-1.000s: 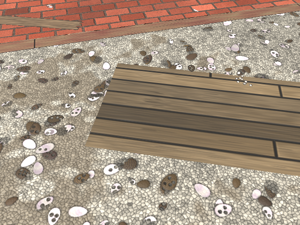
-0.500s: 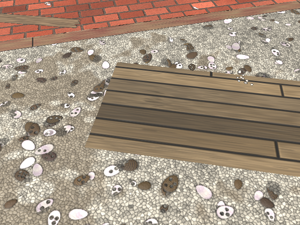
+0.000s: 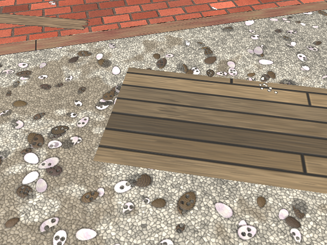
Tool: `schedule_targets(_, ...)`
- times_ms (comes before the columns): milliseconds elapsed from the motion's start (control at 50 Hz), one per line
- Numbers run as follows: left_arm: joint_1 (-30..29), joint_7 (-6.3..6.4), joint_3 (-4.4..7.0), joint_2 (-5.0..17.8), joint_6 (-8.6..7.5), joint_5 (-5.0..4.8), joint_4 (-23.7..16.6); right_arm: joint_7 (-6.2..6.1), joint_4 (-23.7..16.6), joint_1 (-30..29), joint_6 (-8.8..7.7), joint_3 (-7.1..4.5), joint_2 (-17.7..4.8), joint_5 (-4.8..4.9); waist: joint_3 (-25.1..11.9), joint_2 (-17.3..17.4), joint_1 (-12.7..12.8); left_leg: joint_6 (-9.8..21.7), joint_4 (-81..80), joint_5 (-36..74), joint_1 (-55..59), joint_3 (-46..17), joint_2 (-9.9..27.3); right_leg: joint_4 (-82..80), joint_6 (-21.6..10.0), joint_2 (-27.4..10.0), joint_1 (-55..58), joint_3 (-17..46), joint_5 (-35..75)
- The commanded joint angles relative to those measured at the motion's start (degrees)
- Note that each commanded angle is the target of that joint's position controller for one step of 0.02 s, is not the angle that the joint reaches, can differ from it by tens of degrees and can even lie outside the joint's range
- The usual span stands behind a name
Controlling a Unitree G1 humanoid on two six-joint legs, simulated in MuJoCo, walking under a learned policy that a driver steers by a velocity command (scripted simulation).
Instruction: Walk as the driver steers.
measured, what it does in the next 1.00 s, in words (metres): stands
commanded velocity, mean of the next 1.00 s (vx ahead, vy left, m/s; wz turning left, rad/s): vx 0.00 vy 0.00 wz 0.00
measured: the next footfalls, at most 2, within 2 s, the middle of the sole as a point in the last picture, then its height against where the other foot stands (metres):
right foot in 1.42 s outside the picture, level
left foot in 1.94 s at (162, 235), level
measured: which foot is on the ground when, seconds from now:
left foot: down 0.00-1.00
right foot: down 0.00-1.00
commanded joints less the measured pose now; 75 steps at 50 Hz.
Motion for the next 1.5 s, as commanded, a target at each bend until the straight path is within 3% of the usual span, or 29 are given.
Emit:
schedule_targets(20,4.43,0.11,0.40,3.56,-0.11,-0.01,-0.02,-0.10,0.03,5.64,-0.16,-0.48,-3.64,0.01,3.86,0.48,0.01,0.78,-4.57,12.04,-6.38,-6.01,7.52,-2.33,-1.34,-5.90,2.25,5.87,8.54)
schedule_targets(1020,6.35,0.18,-0.10,2.76,0.01,-0.22,0.22,-0.02,-0.50,8.18,-0.66,-0.38,-3.20,0.13,4.36,0.60,-0.14,0.86,-4.80,18.35,-4.81,-6.07,7.70,-0.78,-0.15,-6.25,1.46,4.71,8.34)
schedule_targets(1060,5.94,0.11,-0.14,2.59,0.12,0.02,0.09,0.02,-0.42,8.91,-0.55,-0.56,-3.55,-0.03,3.94,1.04,-0.75,1.77,-6.93,6.10,-4.60,-6.87,6.97,-0.05,-0.35,-4.87,0.73,3.72,1.87)
schedule_targets(1080,5.03,-0.02,0.10,2.99,0.17,0.26,-0.53,0.07,-0.41,9.64,-0.28,-1.24,-5.15,-0.01,4.98,2.61,-1.41,3.16,-8.45,-4.16,-4.76,-8.75,7.20,3.05,-0.62,-2.98,-1.78,1.87,-3.96)
schedule_targets(1120,1.48,-0.77,0.54,3.47,0.21,1.31,-2.96,0.34,-0.23,12.28,0.34,-2.66,-8.06,-0.03,10.12,6.74,-3.37,7.87,-13.15,-24.33,-4.52,-16.94,12.61,11.81,-1.21,0.18,-12.81,-2.81,-14.23)
schedule_targets(1140,-0.90,-1.21,0.54,3.06,-0.02,1.87,-4.60,0.55,0.00,13.81,0.38,-3.01,-8.23,-0.12,13.22,7.36,-4.48,10.12,-15.28,-28.22,-4.95,-20.96,16.14,15.64,-1.66,-0.70,-17.48,-3.63,-15.33)
schedule_targets(1160,-3.40,-1.62,0.69,3.10,-0.46,1.95,-6.32,0.67,0.33,15.27,0.11,-3.13,-7.82,-0.54,15.15,7.34,-5.33,12.01,-16.75,-27.03,-4.25,-23.87,18.73,20.64,-2.05,-2.35,-22.05,-2.62,-16.14)
schedule_targets(1200,-5.34,-2.30,1.29,3.89,-1.67,1.80,-8.65,0.77,0.48,16.12,-0.91,-3.42,-8.06,-1.22,15.05,4.62,-4.62,13.71,-16.69,-18.55,1.42,-24.32,20.50,26.71,-2.60,-4.51,-30.06,-0.50,-15.68)
schedule_targets(1260,-7.02,-3.29,2.17,4.80,-3.27,1.08,-10.92,0.95,-0.49,14.22,-2.48,-3.50,-8.34,-0.97,11.38,2.91,-3.10,12.24,-15.19,-4.91,5.52,-18.31,18.39,24.16,-2.60,-4.62,-29.67,-0.55,-11.30)
schedule_targets(1340,-8.49,-4.04,2.85,4.78,-3.17,0.41,-13.75,1.09,-1.31,12.23,-3.55,-3.66,-9.73,-0.77,9.23,5.90,-1.32,10.03,-11.29,7.92,0.33,-11.14,15.94,16.57,-3.18,-2.23,-19.01,-3.18,-6.73)
schedule_targets(1380,-0.70,-3.80,3.49,4.77,-3.36,-0.07,-11.74,1.46,-2.09,9.12,-3.87,-3.69,-10.49,-0.19,6.60,5.31,3.16,7.73,-3.88,19.09,-7.36,-6.60,13.71,10.54,-4.11,1.30,-2.95,-6.08,-1.42)
schedule_targets(1400,6.71,-3.37,4.60,6.53,-3.61,-0.13,-8.90,1.80,-2.07,9.50,-4.17,-3.44,-10.26,-0.28,2.83,2.56,5.83,6.37,5.32,26.07,-10.40,-3.78,11.07,8.25,-4.65,3.44,7.57,-6.89,-1.49)
schedule_targets(1420,15.53,-2.70,6.06,10.36,-4.14,0.68,-6.85,2.21,-2.63,9.19,-4.48,-2.95,-9.24,-0.23,-2.21,-2.37,9.64,4.28,20.23,23.38,-17.00,0.55,7.21,4.29,-6.51,-3.28,18.43,1.59,-7.53)
schedule_targets(1440,22.23,-2.46,7.28,16.75,-4.18,1.62,-6.57,2.60,-5.11,11.48,-4.41,-1.81,-3.93,0.41,-7.87,-15.58,9.31,1.35,42.84,-5.55,-28.67,5.09,-0.74,-9.15,-12.12,-21.55,24.94,32.18,-25.14)
schedule_targets(1460,17.48,-2.64,6.53,14.49,-3.20,0.79,-6.47,3.21,-5.99,9.13,-4.16,-2.84,-7.01,-1.00,-4.81,-11.03,6.05,2.86,51.34,-10.22,-32.93,-2.83,0.44,-15.65,-13.69,-22.69,18.12,43.65,-32.50)
schedule_targets(1480,9.34,-2.79,5.90,12.97,-3.12,0.66,-8.77,3.68,-7.45,5.86,-3.95,-2.97,-7.09,-1.02,1.68,-5.81,2.56,3.71,53.69,-4.95,-35.38,-3.15,4.14,-14.78,-12.80,-22.35,11.58,36.68,-32.78)
schedule_targets(1500,4.86,-3.17,5.16,10.64,-3.64,0.41,-10.12,4.04,-7.94,3.21,-4.16,-2.91,-6.69,-1.02,4.55,-1.13,1.50,3.78,51.03,-0.09,-34.00,-3.31,6.22,-15.47,-11.88,-19.96,5.64,29.26,-23.24)
Velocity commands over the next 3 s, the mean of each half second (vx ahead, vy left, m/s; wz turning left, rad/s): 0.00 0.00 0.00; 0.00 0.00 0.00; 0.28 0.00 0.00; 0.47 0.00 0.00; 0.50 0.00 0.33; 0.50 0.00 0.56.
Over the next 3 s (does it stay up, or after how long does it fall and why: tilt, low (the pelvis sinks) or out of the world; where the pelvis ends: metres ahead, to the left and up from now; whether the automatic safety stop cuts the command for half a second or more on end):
stays up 0.94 0.01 -0.01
